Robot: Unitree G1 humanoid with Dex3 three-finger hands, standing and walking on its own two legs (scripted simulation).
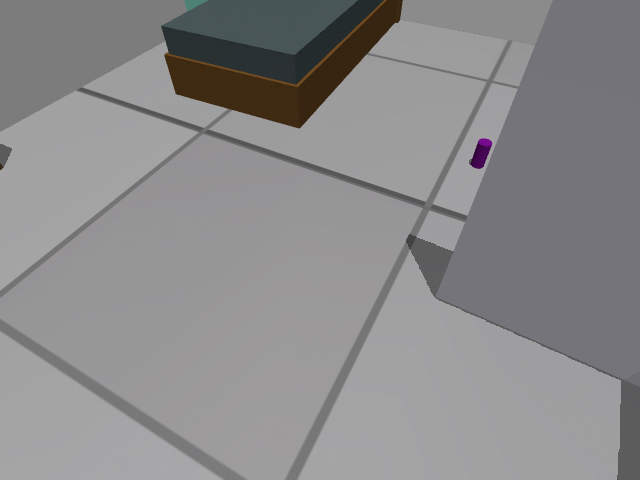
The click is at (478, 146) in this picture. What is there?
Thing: squat round
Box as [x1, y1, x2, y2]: [471, 138, 491, 168]
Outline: 488,139 479,139 471,161 472,166 477,168 483,166 491,145 491,142
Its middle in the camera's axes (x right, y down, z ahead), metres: +0.78 -0.41 +1.93
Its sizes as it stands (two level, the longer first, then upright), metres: 0.064 0.064 0.133
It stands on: the floor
